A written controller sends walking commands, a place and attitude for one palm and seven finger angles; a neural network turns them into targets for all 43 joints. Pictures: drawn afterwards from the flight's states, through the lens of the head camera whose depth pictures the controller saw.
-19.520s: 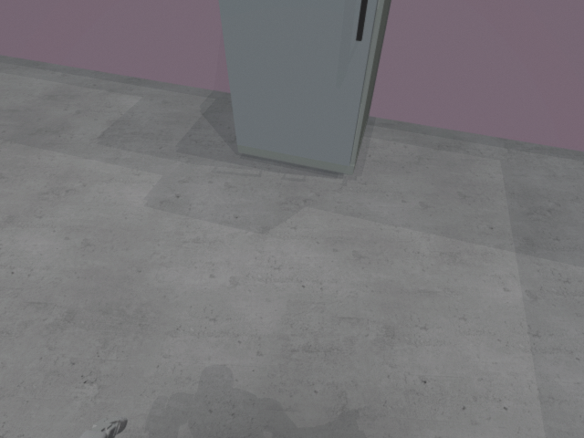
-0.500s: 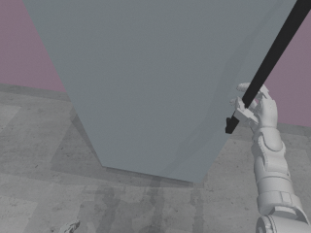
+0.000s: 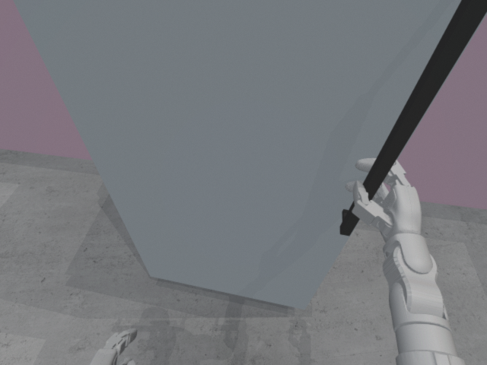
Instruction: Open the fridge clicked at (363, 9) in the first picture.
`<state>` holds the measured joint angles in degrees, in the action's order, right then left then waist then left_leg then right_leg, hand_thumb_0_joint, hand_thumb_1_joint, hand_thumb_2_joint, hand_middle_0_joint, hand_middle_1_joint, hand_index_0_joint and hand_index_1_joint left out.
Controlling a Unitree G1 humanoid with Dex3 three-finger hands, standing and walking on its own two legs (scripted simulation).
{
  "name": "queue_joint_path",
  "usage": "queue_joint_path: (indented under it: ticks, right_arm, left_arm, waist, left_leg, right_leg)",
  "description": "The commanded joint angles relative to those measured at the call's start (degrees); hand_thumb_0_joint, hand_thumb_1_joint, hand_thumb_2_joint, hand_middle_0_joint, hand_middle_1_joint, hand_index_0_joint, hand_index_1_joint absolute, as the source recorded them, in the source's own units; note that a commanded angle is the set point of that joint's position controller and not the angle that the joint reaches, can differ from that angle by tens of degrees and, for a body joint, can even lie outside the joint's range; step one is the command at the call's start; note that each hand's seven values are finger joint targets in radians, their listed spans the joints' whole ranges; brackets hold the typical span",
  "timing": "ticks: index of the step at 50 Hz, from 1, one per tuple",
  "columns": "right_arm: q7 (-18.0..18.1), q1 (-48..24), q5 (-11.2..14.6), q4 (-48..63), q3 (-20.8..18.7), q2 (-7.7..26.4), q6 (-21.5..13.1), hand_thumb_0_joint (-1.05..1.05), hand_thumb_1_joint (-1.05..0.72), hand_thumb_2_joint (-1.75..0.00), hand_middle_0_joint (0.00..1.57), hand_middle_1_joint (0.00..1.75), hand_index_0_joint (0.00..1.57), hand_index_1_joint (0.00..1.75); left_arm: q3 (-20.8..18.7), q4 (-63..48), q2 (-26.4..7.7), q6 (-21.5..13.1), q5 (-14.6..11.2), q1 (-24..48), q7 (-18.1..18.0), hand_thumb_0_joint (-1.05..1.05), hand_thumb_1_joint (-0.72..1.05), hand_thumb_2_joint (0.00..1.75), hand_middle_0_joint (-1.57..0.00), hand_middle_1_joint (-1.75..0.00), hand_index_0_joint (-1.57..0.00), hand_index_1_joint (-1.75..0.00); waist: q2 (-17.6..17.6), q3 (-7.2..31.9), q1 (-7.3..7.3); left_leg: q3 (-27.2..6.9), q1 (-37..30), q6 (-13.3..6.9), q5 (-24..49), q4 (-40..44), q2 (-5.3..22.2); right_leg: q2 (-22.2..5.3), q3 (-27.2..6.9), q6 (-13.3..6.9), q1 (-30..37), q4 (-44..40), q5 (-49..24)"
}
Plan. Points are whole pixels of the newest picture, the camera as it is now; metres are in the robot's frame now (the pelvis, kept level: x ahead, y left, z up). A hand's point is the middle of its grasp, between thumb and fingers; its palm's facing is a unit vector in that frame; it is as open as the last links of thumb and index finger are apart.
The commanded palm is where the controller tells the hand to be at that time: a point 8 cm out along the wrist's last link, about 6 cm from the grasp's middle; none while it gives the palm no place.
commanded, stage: walk backward, drawing the door open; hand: right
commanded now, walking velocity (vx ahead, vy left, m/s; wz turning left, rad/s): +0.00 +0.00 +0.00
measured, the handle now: (387, 144) +0.42 -0.17 +0.18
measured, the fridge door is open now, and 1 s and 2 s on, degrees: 4 34 60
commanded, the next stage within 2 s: stop walking and hold the door back in 1.88 s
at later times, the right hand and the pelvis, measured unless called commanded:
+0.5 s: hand (341, 289) +0.22 -0.10 +0.10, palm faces +0.06 +0.99 -0.16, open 5.8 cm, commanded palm +0.19 -0.15 +0.10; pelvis -0.06 +0.02 +0.01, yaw -3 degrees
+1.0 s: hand out of the picture +0.10 -0.02 +0.09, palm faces +0.15 +0.97 -0.18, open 6.7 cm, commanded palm +0.05 -0.06 +0.10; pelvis -0.17 +0.12 -0.03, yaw -12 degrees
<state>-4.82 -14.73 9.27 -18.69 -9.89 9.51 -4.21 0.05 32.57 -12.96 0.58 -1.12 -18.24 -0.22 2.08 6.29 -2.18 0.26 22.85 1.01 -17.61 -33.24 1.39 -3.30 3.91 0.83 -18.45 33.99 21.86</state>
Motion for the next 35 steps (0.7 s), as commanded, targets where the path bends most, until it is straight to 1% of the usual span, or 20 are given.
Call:
queue_joint_path:
  ticks: [1,4,5,6,7,8,9,10,12,14,15,16,17,20,23,28,29,30,32,35]
  right_arm:
    - [-1.7,2.2,1.1,27.2,0.2,5.8,-4.4,0.0,-0.9,-0.9,0.45,1.4,0.45,1.4]
    - [-1.1,11.6,1.1,35.6,2.6,3.7,-2.9,0.0,-0.9,-0.9,0.45,1.4,0.45,1.4]
    - [-0.6,10.7,0.9,39.0,2.6,4.4,-2.4,0.0,-0.9,-0.9,0.45,1.4,0.45,1.4]
    - [4.1,-12.7,-5.7,37.4,-1.5,17.5,-5.2,0.0,-0.9,-0.9,0.45,1.4,0.45,1.4]
    - [5.7,-3.7,-5.8,29.3,2.0,9.9,-4.7,0.0,-0.9,-0.9,0.45,1.4,0.45,1.4]
    - [6.3,2.7,-6.2,29.0,5.1,6.5,-4.0,0.0,-0.9,-0.9,0.45,1.4,0.45,1.4]
    - [6.6,4.6,-6.8,30.8,6.4,6.1,-3.9,0.0,-0.9,-0.9,0.45,1.4,0.45,1.4]
    - [6.8,5.9,-7.1,31.3,7.7,5.1,-3.7,0.0,-0.9,-0.9,0.45,1.4,0.45,1.4]
    - [7.1,6.7,-7.4,34.0,9.7,4.2,-3.6,0.0,-0.9,-0.9,0.45,1.4,0.45,1.4]
    - [7.5,7.2,-7.7,36.0,11.3,3.4,-3.3,0.0,-0.9,-0.9,0.45,1.4,0.45,1.4]
    - [7.8,8.1,-7.8,36.5,11.3,3.2,-3.1,0.0,-0.9,-0.9,0.45,1.4,0.45,1.4]
    - [8.0,8.5,-7.9,37.1,12.1,2.5,-3.0,0.0,-0.9,-0.9,0.45,1.4,0.45,1.4]
    - [8.1,9.1,-8.1,37.1,13.0,1.6,-2.8,0.0,-0.9,-0.9,0.45,1.4,0.45,1.4]
    - [8.7,11.0,-8.2,37.1,12.4,2.1,-2.4,0.0,-0.9,-0.9,0.45,1.4,0.45,1.4]
    - [8.9,12.3,-8.5,37.9,11.6,2.8,-2.6,0.0,-0.9,-0.9,0.45,1.4,0.45,1.4]
    - [9.1,13.2,-8.4,38.1,12.0,2.5,-2.3,0.0,-0.9,-0.9,0.45,1.4,0.45,1.4]
    - [9.3,13.0,-8.5,38.2,11.4,3.3,-2.2,0.0,-0.9,-0.9,0.45,1.4,0.45,1.4]
    - [9.3,13.2,-8.5,38.6,12.2,2.4,-2.2,0.0,-0.9,-0.9,0.45,1.4,0.45,1.4]
    - [9.6,13.0,-8.7,39.5,12.2,2.6,-2.2,0.0,-0.9,-0.9,0.45,1.4,0.45,1.4]
    - [9.9,13.8,-9.2,40.5,12.0,3.1,-1.7,0.0,-0.9,-0.9,0.45,1.4,0.45,1.4]
  left_arm:
    - [-2.2,-10.3,-5.9,-2.9,-0.4,5.6,-0.3,0.0,0.9,0.9,-0.2,-0.3,-0.2,-0.3]
    - [-2.1,-11.6,-5.6,-3.2,-0.3,7.1,-0.2,0.0,0.9,0.9,-0.2,-0.3,-0.2,-0.3]
    - [-2.0,-11.8,-5.4,-3.4,-0.4,7.7,-0.4,0.0,0.9,0.9,-0.2,-0.3,-0.2,-0.3]
    - [-1.5,-9.1,-6.3,-2.8,-0.3,7.3,-3.2,0.0,0.9,0.9,-0.2,-0.3,-0.2,-0.3]
    - [-1.6,-7.7,-5.3,-2.1,0.7,7.2,-4.5,0.0,0.9,0.9,-0.2,-0.3,-0.2,-0.3]
    - [-1.5,-8.3,-5.4,-1.7,1.2,7.6,-4.8,0.0,0.9,0.9,-0.2,-0.3,-0.2,-0.3]
    - [-1.6,-8.9,-6.0,-1.1,1.2,8.2,-5.2,0.0,0.9,0.9,-0.2,-0.3,-0.2,-0.3]
    - [-1.5,-9.0,-5.5,-0.5,1.3,8.4,-5.3,0.0,0.9,0.9,-0.2,-0.3,-0.2,-0.3]
    - [-1.2,-9.5,-5.5,0.5,1.8,8.9,-5.2,0.0,0.9,0.9,-0.2,-0.3,-0.2,-0.3]
    - [-1.0,-10.0,-5.5,1.3,2.0,10.1,-4.8,0.0,0.9,0.9,-0.2,-0.3,-0.2,-0.3]
    - [-0.8,-10.4,-5.0,1.4,2.2,10.9,-4.6,0.0,0.9,0.9,-0.2,-0.3,-0.2,-0.3]
    - [-0.7,-10.6,-4.9,1.6,2.3,11.3,-4.4,0.0,0.9,0.9,-0.2,-0.3,-0.2,-0.3]
    - [-0.4,-11.0,-4.6,1.8,2.4,11.9,-4.3,0.0,0.9,0.9,-0.2,-0.3,-0.2,-0.3]
    - [-0.3,-11.5,-4.6,2.3,2.6,12.3,-4.2,0.0,0.9,0.9,-0.2,-0.3,-0.2,-0.3]
    - [-0.2,-11.8,-4.1,2.8,2.6,12.6,-4.1,0.0,0.9,0.9,-0.2,-0.3,-0.2,-0.3]
    - [-0.2,-11.7,-3.5,2.2,2.0,13.8,-4.7,0.0,0.9,0.9,-0.2,-0.3,-0.2,-0.3]
    - [-0.4,-11.5,-3.7,2.1,1.8,14.0,-4.8,0.0,0.9,0.9,-0.2,-0.3,-0.2,-0.3]
    - [-0.3,-11.5,-3.1,1.8,1.7,14.5,-5.0,0.0,0.9,0.9,-0.2,-0.3,-0.2,-0.3]
    - [-0.5,-10.8,-2.8,1.4,1.5,14.4,-5.2,0.0,0.9,0.9,-0.2,-0.3,-0.2,-0.3]
    - [-0.9,-9.9,-2.0,0.5,1.2,13.8,-5.4,0.0,0.9,0.9,-0.2,-0.3,-0.2,-0.3]
  waist:
    - [0.0,16.9,5.3]
    - [-2.1,14.6,5.39]
    - [-1.8,13.9,4.9]
    - [-1.9,9.5,0.27]
    - [-4.6,7.9,-0.03]
    - [-5.7,7.9,0.49]
    - [-4.5,8.7,0.57]
    - [-2.7,9.2,0.19]
    - [0.7,10.7,-0.26]
    - [3.3,10.2,-0.37]
    - [3.7,9.7,-0.24]
    - [3.7,9.0,-0.22]
    - [3.1,8.1,-0.14]
    - [2.1,6.9,-0.2]
    - [1.5,7.8,-0.44]
    - [-0.1,4.5,-0.26]
    - [-0.5,3.8,-0.26]
    - [-0.4,2.9,-0.3]
    - [-1.1,3.1,-0.47]
    - [-4.5,2.9,-0.95]
  left_leg:
    - [3.1,-19.6,-2.5,40.5,-1.7,-0.8]
    - [3.6,-19.9,-2.4,38.4,-0.5,-0.7]
    - [3.7,-19.0,-2.2,38.3,-0.4,-0.8]
    - [-1.1,-16.4,-2.3,39.9,4.1,2.9]
    - [-0.3,-14.6,-2.5,39.5,5.1,4.5]
    - [-0.2,-15.2,-2.6,41.8,4.3,5.0]
    - [0.8,-16.6,-2.7,44.2,2.8,5.0]
    - [1.5,-15.3,-2.2,45.2,1.7,4.4]
    - [3.5,-12.9,-0.8,41.7,-0.1,2.5]
    - [4.2,-9.3,-0.1,28.4,-0.5,0.5]
    - [4.2,-7.8,0.0,22.7,0.1,-0.2]
    - [4.3,-7.6,0.1,19.3,1.0,-0.7]
    - [4.4,-7.8,0.1,18.7,2.0,-0.7]
    - [4.7,-10.8,0.2,24.2,3.4,-0.6]
    - [4.6,-12.9,0.4,27.2,4.0,-0.2]
    - [3.3,-13.4,0.7,13.1,6.7,-0.2]
    - [2.9,-13.8,0.6,9.3,7.0,0.0]
    - [2.2,-12.9,0.5,6.0,8.0,0.1]
    - [1.7,-11.1,0.1,-0.5,10.4,0.9]
    - [1.3,-6.2,-0.6,-10.0,14.3,2.6]
  right_leg:
    - [1.5,0.1,-1.1,5.1,-1.9,-41.1]
    - [1.4,0.0,-1.0,5.5,-2.6,-38.8]
    - [1.4,-0.2,-1.1,6.2,-2.9,-38.0]
    - [0.9,0.8,-1.9,7.9,-1.2,-30.1]
    - [1.1,-0.5,-2.0,7.8,-0.8,-27.6]
    - [0.7,-0.8,-1.8,7.3,-0.7,-29.4]
    - [0.4,-1.6,-1.9,8.0,-0.9,-34.3]
    - [-0.3,-1.7,-1.9,10.9,-1.5,-40.4]
    - [-1.8,-2.9,-1.9,15.9,-2.8,-52.9]
    - [-3.6,-5.4,-2.1,19.5,-4.7,-60.2]
    - [-4.4,-5.7,-2.3,20.8,-5.6,-61.6]
    - [-4.6,-5.7,-2.1,20.3,-6.3,-59.7]
    - [-4.5,-5.6,-2.1,19.2,-7.0,-57.1]
    - [-3.4,-5.6,-1.5,15.0,-8.0,-52.7]
    - [-2.4,-5.7,-1.3,11.6,-8.3,-46.5]
    - [-2.0,-7.7,-2.3,1.6,-13.3,-21.6]
    - [-2.0,-8.5,-2.4,-0.8,-14.5,-16.6]
    - [-1.8,-8.2,-2.5,-1.7,-14.6,-12.2]
    - [-0.6,-7.4,-2.2,-1.9,-13.7,-7.4]
    - [1.5,-5.4,-1.4,0.5,-9.2,-4.2]
